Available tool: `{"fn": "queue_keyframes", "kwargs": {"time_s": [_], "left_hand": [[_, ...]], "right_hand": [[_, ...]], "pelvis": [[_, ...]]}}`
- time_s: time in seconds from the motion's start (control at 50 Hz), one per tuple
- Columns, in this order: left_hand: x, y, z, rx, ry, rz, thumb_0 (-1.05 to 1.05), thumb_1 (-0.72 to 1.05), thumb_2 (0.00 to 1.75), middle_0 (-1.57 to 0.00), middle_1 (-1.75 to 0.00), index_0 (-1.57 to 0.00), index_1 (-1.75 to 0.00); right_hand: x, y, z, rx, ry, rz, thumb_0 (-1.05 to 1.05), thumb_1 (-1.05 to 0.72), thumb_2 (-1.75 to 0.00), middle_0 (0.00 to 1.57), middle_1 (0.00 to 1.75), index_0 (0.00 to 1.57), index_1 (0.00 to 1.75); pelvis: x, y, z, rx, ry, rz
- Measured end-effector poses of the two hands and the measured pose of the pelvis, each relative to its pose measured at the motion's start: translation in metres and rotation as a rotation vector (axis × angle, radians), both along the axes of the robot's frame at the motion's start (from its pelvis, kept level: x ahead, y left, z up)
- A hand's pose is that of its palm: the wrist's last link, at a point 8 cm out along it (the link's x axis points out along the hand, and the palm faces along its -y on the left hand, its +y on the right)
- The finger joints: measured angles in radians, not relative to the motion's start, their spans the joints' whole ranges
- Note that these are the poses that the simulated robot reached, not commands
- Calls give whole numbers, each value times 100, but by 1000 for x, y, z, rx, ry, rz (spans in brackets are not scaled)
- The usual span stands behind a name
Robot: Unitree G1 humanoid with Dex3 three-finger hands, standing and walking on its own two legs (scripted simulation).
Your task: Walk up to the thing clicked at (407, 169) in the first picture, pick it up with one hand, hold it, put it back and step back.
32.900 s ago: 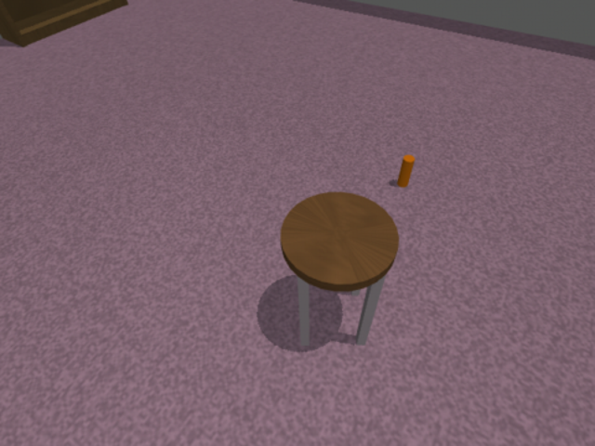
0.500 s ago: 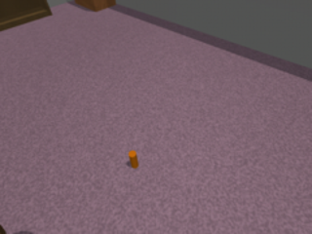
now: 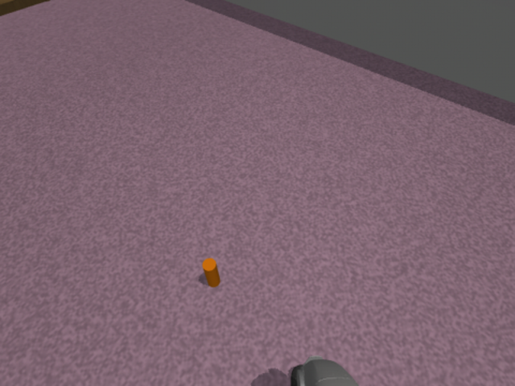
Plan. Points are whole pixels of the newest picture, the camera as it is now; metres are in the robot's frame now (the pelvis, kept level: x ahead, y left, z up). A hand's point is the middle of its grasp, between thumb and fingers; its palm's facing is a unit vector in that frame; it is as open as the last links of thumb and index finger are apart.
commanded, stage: walk up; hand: left
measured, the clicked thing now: (211, 273) +0.59 +0.18 -0.69
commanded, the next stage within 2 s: stand in 1.90 s
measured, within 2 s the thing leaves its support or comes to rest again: neither
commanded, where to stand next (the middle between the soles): +0.26 -0.03 m, yaw +1 degrees
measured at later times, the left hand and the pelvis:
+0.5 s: hand (103, 367) +0.19 +0.30 -0.17, palm faces -0.01 -0.94 -0.34, open 7.3 cm; pelvis +0.14 +0.03 -0.01, yaw +0 degrees
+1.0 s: hand (132, 308) +0.29 +0.26 -0.14, palm faces -0.04 -0.93 -0.36, open 7.3 cm; pelvis +0.18 +0.00 +0.00, yaw -1 degrees
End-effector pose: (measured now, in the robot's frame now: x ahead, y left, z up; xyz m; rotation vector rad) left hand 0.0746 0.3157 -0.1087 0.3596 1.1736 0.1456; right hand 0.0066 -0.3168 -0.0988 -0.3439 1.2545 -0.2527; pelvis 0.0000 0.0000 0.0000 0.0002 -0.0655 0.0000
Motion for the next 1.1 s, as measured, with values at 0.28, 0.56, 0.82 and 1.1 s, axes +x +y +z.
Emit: {"fn": "queue_keyframes", "kwargs": {"time_s": [0.28,0.56,0.82,1.1], "left_hand": [[91,-15,12,-1,-157,17,0,91,90,-21,-30,-21,-30],[121,26,-27,-16,41,65,1,91,90,-20,-30,-20,-30],[171,2,-11,12,3,43,1,91,90,-21,-30,-20,-30],[216,-23,7,-9,-48,17,0,91,90,-21,-30,-21,-30]], "right_hand": [[124,4,-14,51,-77,100,1,-91,-90,20,30,20,30],[194,31,5,-58,-104,98,1,-90,-90,21,30,20,30],[254,27,-16,28,-145,69,1,-90,-90,21,30,20,30],[247,15,-11,48,-78,22,1,-91,-90,20,30,20,30]], "pelvis": [[83,-4,-7,-24,-10,32],[148,27,-11,-11,26,-6],[173,11,-9,1,23,-16],[180,1,7,6,19,-24]]}}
